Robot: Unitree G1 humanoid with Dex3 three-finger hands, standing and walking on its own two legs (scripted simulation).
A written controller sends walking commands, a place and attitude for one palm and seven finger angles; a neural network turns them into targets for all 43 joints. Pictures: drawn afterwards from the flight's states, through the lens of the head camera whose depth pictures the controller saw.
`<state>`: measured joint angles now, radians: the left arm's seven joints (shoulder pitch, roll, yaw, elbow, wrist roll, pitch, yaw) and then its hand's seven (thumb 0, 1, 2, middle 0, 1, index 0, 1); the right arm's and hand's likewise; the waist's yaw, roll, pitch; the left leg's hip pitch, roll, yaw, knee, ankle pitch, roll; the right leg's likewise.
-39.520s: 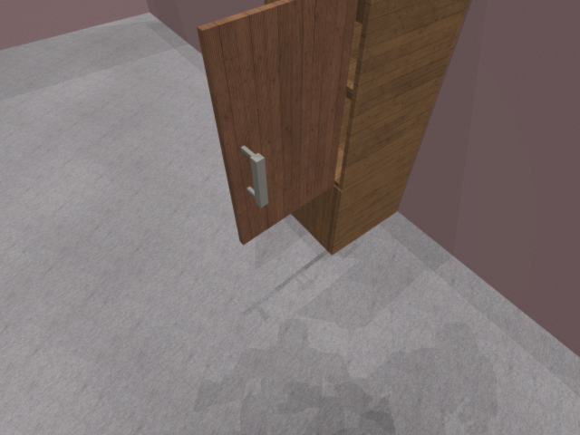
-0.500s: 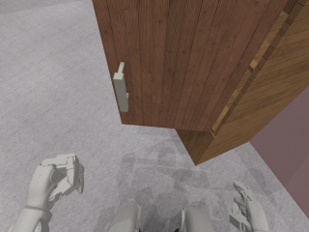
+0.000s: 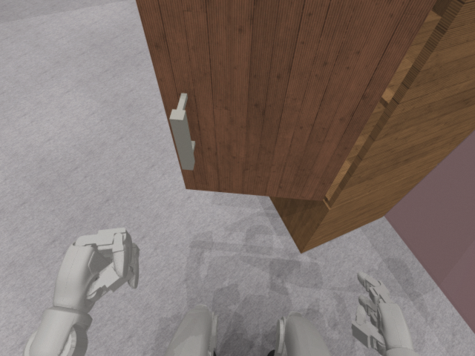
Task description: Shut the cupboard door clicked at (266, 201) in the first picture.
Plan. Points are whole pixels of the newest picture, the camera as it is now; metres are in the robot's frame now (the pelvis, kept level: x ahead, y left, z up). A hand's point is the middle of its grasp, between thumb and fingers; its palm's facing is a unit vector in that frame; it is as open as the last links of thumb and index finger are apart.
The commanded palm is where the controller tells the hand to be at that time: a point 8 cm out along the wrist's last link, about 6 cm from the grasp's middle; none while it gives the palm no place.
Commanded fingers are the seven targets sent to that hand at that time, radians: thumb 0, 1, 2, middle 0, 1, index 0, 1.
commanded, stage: bring the fist close to the handle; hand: left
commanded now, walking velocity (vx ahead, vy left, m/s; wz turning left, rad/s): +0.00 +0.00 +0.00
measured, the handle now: (186, 133) +0.49 +0.14 +0.05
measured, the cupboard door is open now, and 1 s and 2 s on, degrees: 61 61 55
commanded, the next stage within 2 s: push the door shut along its arc in 1.24 s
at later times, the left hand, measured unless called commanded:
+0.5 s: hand (165, 217) +0.32 +0.14 +0.05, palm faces -0.08 -1.00 -0.02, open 3.1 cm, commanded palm +0.31 +0.19 +0.05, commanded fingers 0.00 0.90 0.90 -1.30 -1.50 -1.30 -1.50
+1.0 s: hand (194, 179) +0.39 +0.11 +0.05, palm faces -0.06 -1.00 -0.02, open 3.1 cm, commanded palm +0.36 +0.17 +0.05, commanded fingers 0.00 0.90 0.90 -1.30 -1.50 -1.30 -1.50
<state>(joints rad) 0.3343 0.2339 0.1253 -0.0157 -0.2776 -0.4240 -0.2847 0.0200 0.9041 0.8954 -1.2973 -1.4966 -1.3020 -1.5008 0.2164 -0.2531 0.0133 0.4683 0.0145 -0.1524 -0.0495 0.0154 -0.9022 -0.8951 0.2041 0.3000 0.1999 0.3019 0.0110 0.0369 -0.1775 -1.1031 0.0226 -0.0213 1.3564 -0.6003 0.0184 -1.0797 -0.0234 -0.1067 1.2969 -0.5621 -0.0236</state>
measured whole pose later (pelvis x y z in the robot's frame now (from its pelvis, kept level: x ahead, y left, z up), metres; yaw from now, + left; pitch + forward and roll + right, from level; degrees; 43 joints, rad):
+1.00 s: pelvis +0.00 +0.00 +0.02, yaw -1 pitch +21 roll -1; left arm -0.33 0.15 0.09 0.58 -0.12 -0.46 -0.06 0.02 0.90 0.90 -1.30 -1.50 -1.30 -1.50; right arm 0.24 -0.25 0.00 0.58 -0.01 -0.02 0.00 0.01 -0.90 -0.89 0.20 0.30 0.20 0.30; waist -0.05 0.03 -0.16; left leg -1.06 0.02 0.03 1.25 -0.55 0.02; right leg -1.07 -0.02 -0.06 1.22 -0.52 -0.02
